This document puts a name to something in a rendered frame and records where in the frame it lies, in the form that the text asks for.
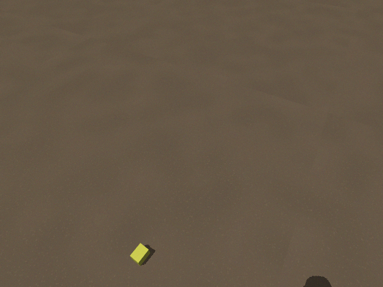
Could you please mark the small box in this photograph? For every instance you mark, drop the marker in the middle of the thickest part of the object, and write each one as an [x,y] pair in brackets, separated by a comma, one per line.
[140,254]

